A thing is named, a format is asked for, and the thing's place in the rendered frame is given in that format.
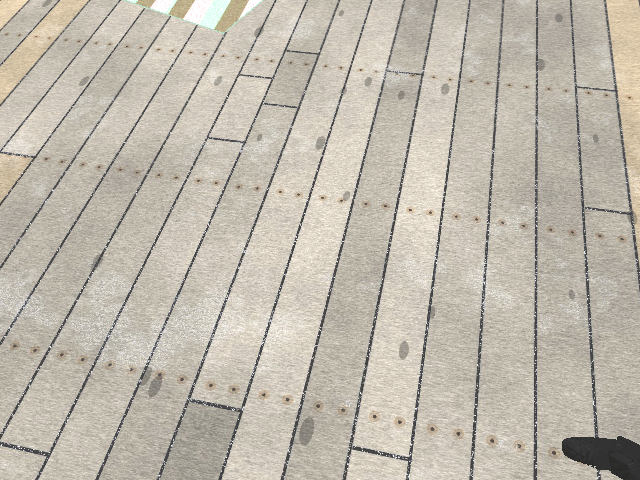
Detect robot right hand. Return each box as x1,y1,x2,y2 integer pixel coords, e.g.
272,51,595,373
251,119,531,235
562,436,640,480

